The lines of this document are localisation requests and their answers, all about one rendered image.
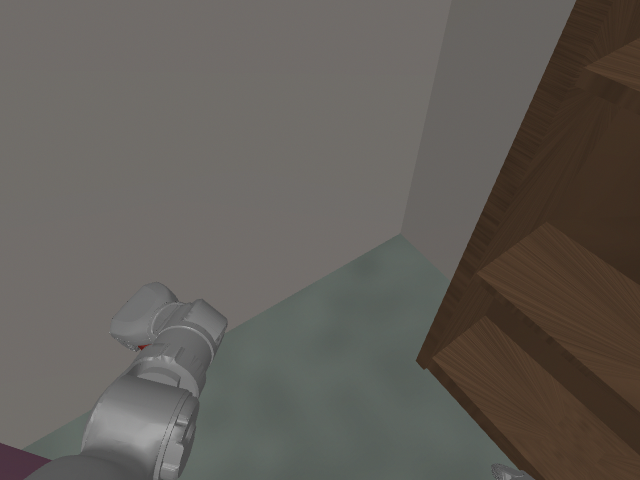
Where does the right robot hand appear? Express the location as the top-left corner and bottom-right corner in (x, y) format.
(491, 463), (535, 480)

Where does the left robot hand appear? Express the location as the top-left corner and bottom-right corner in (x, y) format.
(109, 282), (179, 352)

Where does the bookshelf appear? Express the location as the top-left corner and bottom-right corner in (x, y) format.
(416, 0), (640, 480)

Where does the left robot arm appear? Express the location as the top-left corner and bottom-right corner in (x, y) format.
(24, 299), (228, 480)

